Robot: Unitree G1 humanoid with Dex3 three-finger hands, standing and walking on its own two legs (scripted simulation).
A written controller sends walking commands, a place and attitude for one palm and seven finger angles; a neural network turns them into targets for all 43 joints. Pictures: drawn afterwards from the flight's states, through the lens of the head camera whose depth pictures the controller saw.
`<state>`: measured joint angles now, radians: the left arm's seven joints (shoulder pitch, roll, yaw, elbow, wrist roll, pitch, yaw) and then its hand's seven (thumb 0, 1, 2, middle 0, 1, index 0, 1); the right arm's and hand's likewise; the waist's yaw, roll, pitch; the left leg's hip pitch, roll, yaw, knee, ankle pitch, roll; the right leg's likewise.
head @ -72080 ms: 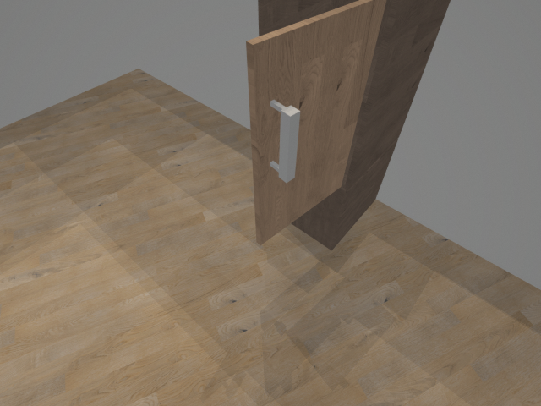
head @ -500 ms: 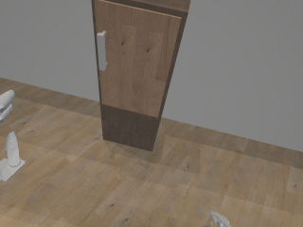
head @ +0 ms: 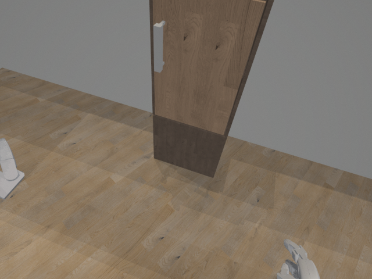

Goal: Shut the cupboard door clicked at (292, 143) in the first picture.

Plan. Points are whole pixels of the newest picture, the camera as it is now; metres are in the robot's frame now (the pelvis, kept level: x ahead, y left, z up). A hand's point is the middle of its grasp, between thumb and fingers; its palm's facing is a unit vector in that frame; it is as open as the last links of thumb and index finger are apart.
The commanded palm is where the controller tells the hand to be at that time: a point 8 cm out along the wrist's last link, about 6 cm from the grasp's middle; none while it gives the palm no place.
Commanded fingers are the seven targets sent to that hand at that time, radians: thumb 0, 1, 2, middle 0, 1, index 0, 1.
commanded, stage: stop stepping back and stand still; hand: left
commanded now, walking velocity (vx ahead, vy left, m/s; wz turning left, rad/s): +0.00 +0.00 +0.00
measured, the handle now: (160, 47) +0.88 +0.15 +0.06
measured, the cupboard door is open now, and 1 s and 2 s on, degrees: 0 0 0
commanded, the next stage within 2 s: let the arm hang, fingers relaxed in 1.22 s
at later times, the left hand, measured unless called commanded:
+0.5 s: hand (23, 148) +0.26 +0.28 +0.19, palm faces +0.43 -0.79 -0.44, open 7.4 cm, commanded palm +0.19 +0.32 +0.19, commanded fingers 0.00 0.90 0.90 -0.20 -0.30 -0.20 -0.30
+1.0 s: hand out of the picture +0.19 +0.30 +0.18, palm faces +0.48 -0.78 -0.40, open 7.4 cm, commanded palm +0.13 +0.33 +0.19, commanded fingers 0.00 0.90 0.90 -0.20 -0.30 -0.20 -0.30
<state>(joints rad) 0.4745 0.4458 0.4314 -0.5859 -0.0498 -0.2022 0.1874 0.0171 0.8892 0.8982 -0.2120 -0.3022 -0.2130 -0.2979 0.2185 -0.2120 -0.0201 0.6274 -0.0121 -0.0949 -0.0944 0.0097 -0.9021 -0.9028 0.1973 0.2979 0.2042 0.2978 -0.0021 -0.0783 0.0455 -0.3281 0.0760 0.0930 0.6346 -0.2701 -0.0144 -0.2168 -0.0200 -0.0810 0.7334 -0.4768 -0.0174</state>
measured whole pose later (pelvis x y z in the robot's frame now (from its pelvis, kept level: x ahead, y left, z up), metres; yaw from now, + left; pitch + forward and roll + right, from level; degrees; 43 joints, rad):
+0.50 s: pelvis +0.05 +0.02 +0.01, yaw +0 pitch +1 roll +0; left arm 0.52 0.43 0.43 -0.53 -0.05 -0.19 0.17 0.02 0.89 0.90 -0.21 -0.30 -0.21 -0.30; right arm 0.18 -0.19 0.01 0.59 0.02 -0.06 -0.06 0.01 -0.90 -0.90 0.20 0.30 0.21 0.30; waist -0.02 -0.03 0.00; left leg -0.27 0.04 0.06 0.56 -0.30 -0.01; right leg -0.16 -0.01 -0.05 0.50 -0.36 0.00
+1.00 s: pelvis -0.01 +0.03 +0.02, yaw +1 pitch -1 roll -2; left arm 0.53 0.37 0.39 -0.42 -0.04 -0.18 0.17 0.01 0.89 0.90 -0.21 -0.30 -0.21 -0.30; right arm 0.26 -0.19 0.03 0.63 0.01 -0.06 -0.07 0.01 -0.90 -0.90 0.20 0.30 0.21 0.30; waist 0.00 0.03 -0.02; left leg -0.29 0.04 0.05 0.49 -0.19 0.02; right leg -0.17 0.00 -0.07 0.42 -0.24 0.01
